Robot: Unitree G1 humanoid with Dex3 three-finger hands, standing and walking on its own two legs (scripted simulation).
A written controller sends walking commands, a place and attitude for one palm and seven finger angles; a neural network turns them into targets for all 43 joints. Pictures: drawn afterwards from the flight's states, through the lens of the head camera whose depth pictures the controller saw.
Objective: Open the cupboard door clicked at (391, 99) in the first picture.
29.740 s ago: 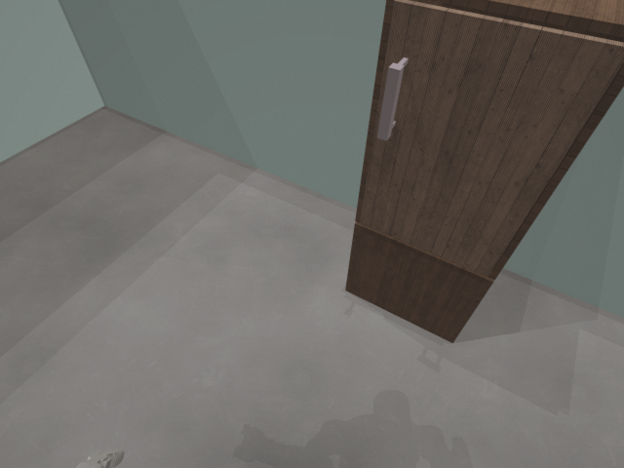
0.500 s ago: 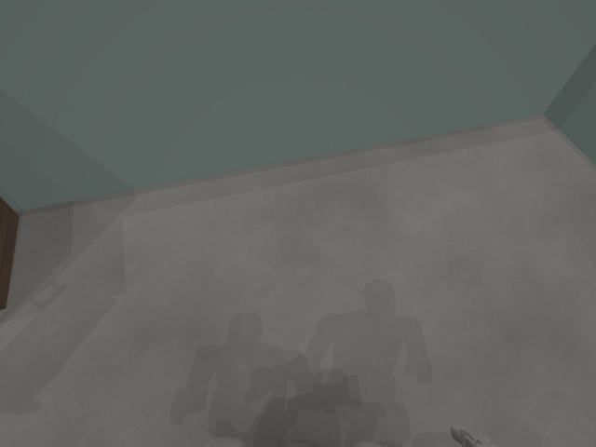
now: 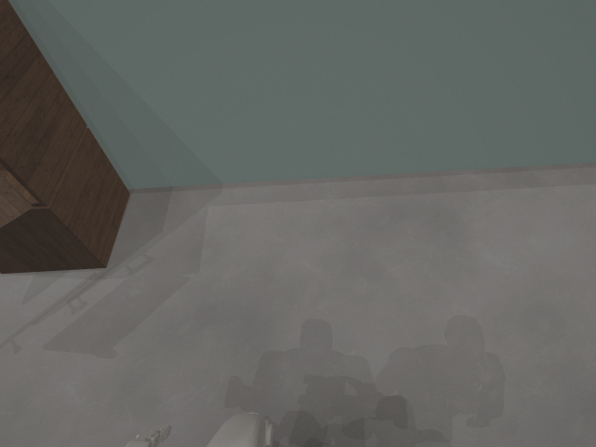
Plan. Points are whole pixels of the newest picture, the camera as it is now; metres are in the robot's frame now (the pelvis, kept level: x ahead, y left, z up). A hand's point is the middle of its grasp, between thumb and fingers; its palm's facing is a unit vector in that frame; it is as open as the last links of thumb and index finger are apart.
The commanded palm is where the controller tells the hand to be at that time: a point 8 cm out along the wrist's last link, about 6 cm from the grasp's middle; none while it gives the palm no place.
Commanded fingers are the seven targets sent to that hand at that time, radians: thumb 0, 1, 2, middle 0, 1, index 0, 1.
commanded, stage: turn to face it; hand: left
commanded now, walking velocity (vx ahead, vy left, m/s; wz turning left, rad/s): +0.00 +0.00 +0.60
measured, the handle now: out of the picture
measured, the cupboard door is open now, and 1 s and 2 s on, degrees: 47 47 47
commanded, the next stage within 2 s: take the last steps up to it in 1.40 s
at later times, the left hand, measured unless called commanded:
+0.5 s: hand out of the picture +0.03 +0.25 -0.16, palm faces +0.33 -0.91 -0.27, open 7.4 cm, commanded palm none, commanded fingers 0.00 0.90 0.90 -0.20 -0.30 -0.20 -0.30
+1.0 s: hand out of the picture -0.08 +0.19 -0.19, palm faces +0.62 -0.76 -0.21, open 7.4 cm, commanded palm none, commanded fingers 0.00 0.90 0.90 -0.20 -0.30 -0.20 -0.30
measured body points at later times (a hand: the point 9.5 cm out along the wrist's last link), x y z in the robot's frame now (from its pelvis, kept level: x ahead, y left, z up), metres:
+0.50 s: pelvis +0.01 +0.01 +0.00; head +0.05 +0.03 +0.44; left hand +0.02 +0.30 -0.14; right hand +0.16 -0.21 -0.14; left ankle -0.02 +0.13 -0.74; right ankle +0.05 -0.13 -0.70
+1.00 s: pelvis +0.01 +0.00 -0.02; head +0.04 +0.05 +0.43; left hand -0.11 +0.23 -0.17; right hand +0.26 -0.14 -0.14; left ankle -0.05 +0.08 -0.74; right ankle +0.06 -0.12 -0.73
